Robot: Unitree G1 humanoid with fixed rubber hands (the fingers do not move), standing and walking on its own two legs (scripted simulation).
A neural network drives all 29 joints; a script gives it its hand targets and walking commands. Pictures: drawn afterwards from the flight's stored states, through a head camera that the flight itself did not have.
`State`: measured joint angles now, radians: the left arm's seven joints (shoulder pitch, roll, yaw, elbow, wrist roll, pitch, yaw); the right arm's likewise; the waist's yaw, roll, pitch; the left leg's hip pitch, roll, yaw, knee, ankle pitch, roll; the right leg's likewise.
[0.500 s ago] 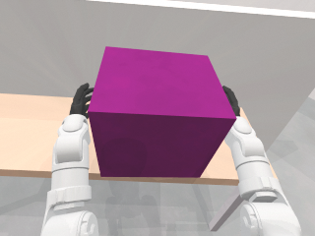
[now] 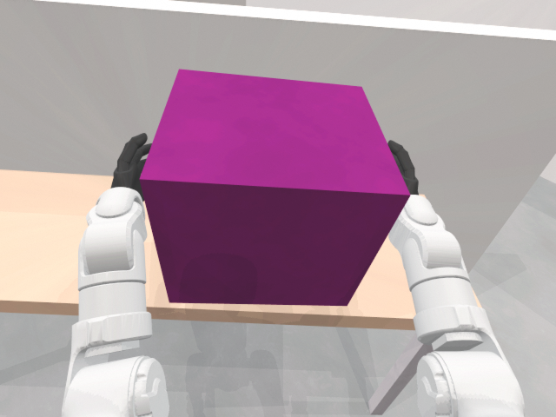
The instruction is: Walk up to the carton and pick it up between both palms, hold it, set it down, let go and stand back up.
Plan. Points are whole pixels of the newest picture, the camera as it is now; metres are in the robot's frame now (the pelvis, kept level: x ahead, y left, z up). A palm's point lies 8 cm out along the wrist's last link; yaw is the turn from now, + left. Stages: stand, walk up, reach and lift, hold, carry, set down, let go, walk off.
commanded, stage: reach and lift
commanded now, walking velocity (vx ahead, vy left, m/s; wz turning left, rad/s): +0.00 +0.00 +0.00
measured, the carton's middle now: (267, 193) +0.41 +0.00 +0.15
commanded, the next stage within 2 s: hold in 0.60 s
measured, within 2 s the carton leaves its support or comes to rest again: neither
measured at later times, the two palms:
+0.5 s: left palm (126, 185) +0.36 +0.19 +0.20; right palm (404, 187) +0.36 -0.19 +0.20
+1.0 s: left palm (118, 183) +0.35 +0.19 +0.21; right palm (404, 182) +0.36 -0.19 +0.21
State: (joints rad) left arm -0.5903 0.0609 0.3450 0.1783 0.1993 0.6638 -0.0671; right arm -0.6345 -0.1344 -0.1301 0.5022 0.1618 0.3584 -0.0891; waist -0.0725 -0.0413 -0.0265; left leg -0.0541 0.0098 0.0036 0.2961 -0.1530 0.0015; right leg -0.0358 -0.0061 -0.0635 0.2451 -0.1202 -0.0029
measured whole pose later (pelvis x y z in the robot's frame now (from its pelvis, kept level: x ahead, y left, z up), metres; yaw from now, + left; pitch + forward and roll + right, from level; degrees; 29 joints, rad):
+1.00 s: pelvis +0.00 +0.00 +0.00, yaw +0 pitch -6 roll -1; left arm -0.61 0.06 0.37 0.07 0.24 0.80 -0.09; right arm -0.69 -0.15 -0.12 0.44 0.22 0.48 -0.11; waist -0.07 -0.04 -0.03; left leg -0.04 0.01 0.00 0.30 -0.15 0.00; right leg -0.03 0.00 -0.05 0.25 -0.12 -0.01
